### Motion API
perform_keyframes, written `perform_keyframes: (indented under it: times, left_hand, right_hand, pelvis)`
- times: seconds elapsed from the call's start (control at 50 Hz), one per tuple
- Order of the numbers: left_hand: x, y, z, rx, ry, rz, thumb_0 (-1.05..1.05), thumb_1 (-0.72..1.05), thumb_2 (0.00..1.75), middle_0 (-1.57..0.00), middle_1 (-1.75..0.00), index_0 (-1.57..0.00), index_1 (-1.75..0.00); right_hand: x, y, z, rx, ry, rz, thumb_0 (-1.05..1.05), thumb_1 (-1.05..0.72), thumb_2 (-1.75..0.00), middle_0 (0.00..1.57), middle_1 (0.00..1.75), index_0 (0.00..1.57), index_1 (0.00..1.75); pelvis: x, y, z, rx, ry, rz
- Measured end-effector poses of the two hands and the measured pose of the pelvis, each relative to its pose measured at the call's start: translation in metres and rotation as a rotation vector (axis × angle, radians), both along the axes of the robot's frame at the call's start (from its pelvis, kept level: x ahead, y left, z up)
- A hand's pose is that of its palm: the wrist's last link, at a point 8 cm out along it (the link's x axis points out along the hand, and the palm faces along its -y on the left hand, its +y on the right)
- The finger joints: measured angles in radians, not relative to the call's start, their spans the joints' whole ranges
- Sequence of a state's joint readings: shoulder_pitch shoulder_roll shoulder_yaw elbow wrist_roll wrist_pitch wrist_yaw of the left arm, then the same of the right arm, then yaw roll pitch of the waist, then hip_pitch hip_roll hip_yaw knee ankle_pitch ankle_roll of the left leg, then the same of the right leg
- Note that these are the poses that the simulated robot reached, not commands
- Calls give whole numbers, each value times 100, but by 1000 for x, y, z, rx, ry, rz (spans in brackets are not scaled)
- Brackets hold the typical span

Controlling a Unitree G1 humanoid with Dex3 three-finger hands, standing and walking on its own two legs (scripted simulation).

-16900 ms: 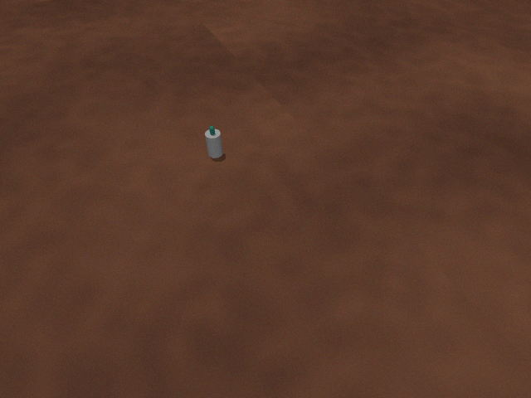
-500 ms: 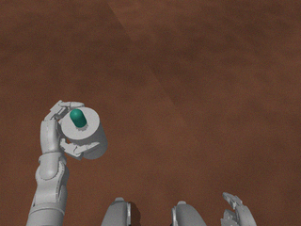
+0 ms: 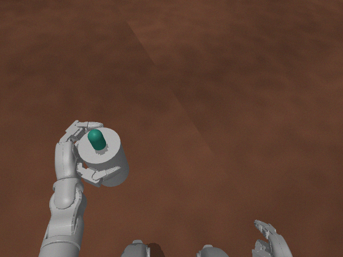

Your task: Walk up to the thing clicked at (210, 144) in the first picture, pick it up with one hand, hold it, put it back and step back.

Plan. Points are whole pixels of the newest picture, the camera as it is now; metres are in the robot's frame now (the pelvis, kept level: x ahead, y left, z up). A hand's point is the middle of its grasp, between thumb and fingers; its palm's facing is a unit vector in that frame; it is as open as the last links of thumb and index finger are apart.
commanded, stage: lift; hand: left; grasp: from the side
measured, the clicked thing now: (104, 154) +0.34 +0.16 +0.03
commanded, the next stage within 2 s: hold in 0.16 s
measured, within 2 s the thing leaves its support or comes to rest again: neither
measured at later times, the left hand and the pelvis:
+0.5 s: hand (99, 150) +0.33 +0.16 +0.06, palm faces +0.19 -0.98 -0.03, open 11.8 cm; pelvis +0.00 -0.01 +0.01, yaw +0 degrees
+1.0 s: hand (98, 150) +0.33 +0.16 +0.08, palm faces +0.19 -0.98 -0.01, open 11.8 cm; pelvis +0.00 -0.01 +0.02, yaw +0 degrees
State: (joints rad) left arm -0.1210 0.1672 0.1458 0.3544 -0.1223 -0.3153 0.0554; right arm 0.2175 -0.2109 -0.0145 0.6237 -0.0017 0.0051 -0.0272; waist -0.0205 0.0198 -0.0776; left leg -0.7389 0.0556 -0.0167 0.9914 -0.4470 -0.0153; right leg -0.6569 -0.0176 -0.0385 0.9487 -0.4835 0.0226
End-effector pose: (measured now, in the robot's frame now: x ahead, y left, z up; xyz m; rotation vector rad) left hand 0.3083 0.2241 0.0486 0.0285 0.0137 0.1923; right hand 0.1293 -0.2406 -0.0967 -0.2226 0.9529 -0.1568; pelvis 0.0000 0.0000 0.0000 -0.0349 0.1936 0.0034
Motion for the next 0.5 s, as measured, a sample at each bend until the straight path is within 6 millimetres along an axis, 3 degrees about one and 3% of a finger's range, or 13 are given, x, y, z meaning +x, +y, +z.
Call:
perform_keyframes:
  times: [0.5]
  left_hand:
    - [-6,-11,17,-1,-11,-5,-3,-61,93,-66,-99,-68,-101]
  right_hand:
    - [-10,-6,6,27,18,-12,1,-94,-90,20,30,20,30]
  pelvis:
    - [1,-7,12,13,-48,-3]
